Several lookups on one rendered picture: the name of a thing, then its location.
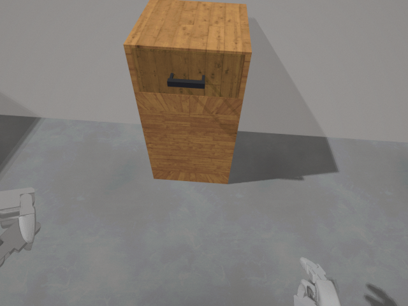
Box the cabinet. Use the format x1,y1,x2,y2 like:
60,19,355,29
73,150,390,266
123,0,252,184

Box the right robot hand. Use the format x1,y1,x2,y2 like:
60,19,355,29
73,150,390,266
294,257,342,306

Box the drawer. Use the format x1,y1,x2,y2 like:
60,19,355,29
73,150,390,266
131,48,244,98

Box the handle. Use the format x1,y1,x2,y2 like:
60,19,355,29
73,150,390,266
167,73,205,89

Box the left robot hand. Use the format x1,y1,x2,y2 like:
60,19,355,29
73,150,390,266
0,187,41,267

